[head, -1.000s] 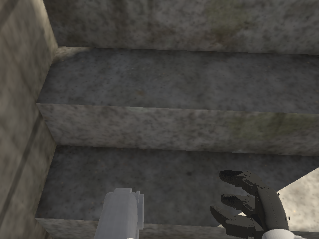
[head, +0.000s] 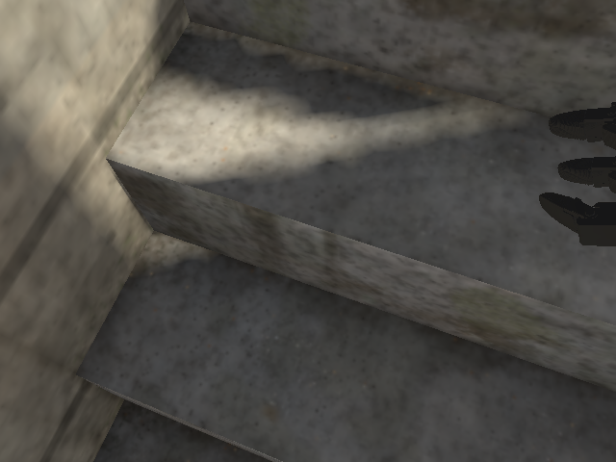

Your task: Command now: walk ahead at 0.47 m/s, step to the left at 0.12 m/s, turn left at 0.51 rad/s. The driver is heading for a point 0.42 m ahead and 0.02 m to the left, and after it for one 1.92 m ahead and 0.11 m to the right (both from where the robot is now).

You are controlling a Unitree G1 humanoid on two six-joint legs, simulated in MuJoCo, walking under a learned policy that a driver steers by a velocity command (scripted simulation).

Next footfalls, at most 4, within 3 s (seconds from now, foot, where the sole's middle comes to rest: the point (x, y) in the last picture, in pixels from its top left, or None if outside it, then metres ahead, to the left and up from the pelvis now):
0.22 right None -0.30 -0.05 -0.76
0.40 left None -0.19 0.10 -0.73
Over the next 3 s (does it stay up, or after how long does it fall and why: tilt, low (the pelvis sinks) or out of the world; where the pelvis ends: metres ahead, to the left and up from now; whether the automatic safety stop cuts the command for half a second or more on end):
falls after 0.46 s (tilt)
